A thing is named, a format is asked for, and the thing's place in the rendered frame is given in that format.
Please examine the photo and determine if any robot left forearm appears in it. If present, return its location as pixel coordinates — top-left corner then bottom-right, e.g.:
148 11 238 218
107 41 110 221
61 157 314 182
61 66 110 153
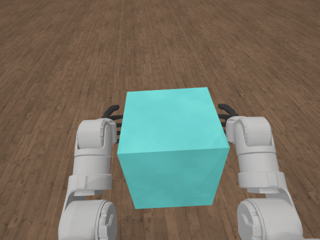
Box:
58 118 117 240

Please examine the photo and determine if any left robot upper arm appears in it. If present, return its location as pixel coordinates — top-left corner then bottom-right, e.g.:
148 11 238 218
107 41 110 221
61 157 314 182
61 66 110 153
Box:
59 199 118 240

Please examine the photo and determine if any robot right forearm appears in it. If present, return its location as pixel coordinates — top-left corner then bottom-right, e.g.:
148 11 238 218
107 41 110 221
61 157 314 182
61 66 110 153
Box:
225 116 303 235

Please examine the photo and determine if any carton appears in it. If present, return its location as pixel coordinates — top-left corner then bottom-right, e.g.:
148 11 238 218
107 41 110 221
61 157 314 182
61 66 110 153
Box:
117 87 230 209

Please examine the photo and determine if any robot right hand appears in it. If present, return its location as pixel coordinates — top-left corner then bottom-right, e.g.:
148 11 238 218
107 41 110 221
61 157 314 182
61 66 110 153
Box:
217 103 239 144

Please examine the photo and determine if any robot left hand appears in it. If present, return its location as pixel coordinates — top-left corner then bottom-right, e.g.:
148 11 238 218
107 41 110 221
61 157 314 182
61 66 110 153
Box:
102 105 124 143

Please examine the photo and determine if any right robot upper arm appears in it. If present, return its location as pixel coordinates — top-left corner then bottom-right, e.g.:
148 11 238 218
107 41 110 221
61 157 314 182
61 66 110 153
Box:
237 198 320 240

